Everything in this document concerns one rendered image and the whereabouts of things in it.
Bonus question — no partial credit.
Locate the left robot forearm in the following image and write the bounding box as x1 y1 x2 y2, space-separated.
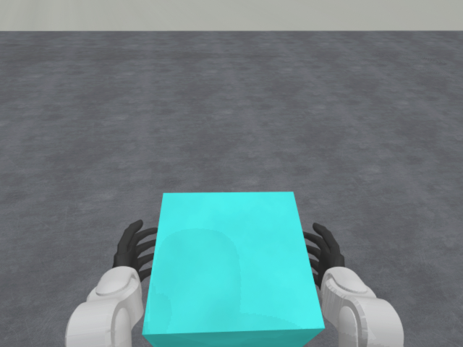
64 266 144 347

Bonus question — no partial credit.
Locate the carton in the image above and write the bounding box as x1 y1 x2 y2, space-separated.
142 192 325 347

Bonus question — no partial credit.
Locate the right robot forearm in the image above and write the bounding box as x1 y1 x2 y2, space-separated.
320 267 404 347

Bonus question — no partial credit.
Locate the right robot hand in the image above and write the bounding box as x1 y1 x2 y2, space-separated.
303 223 345 289

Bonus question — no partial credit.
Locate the left robot hand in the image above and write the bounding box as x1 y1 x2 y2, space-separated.
112 220 158 282

